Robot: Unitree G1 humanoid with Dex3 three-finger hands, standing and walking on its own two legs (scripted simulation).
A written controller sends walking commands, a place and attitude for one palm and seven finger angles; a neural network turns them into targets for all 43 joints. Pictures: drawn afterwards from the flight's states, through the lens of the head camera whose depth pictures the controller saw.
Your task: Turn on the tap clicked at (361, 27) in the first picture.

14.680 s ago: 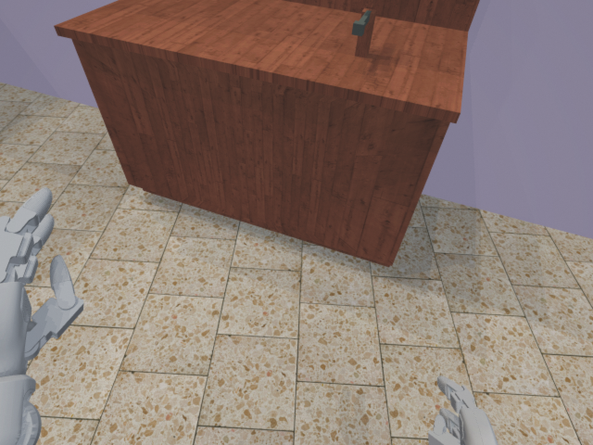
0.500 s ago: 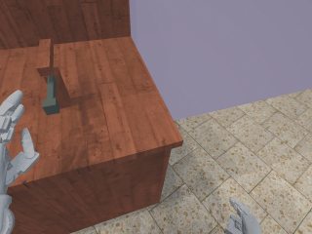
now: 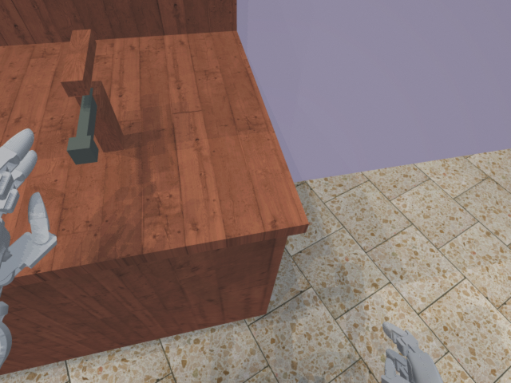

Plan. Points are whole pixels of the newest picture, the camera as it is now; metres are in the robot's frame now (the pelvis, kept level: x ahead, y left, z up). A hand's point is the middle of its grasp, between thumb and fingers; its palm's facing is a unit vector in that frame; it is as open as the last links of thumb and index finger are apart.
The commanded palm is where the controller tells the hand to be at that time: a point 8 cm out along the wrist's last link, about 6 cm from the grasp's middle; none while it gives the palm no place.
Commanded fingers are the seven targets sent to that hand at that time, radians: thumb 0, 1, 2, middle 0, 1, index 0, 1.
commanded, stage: come to a stop and stand still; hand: left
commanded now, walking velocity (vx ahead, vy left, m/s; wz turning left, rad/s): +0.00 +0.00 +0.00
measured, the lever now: (83, 150) +0.37 +0.29 +0.15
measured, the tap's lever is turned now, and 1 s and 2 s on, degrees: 0 0 0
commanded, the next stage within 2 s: look again from close up in 0.92 s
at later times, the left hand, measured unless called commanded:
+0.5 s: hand (48, 230) +0.23 +0.26 +0.17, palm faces +0.27 -0.91 -0.32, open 7.4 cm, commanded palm +0.16 +0.31 +0.18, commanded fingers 0.00 0.90 0.90 -0.20 -0.30 -0.20 -0.30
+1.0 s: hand (16, 226) +0.23 +0.29 +0.17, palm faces +0.32 -0.88 -0.34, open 7.4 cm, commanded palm +0.18 +0.33 +0.18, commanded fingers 0.00 0.90 0.90 -0.20 -0.30 -0.20 -0.30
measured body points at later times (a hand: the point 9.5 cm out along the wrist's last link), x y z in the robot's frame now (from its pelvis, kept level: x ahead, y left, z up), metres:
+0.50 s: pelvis -0.02 +0.05 +0.00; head +0.00 +0.06 +0.45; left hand +0.21 +0.30 +0.19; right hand +0.14 -0.18 -0.07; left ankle -0.01 +0.09 -0.73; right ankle +0.03 -0.07 -0.73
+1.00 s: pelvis +0.00 +0.06 +0.00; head +0.02 +0.09 +0.45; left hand +0.21 +0.34 +0.19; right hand +0.18 -0.17 -0.05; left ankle -0.01 +0.09 -0.73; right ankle +0.03 -0.07 -0.73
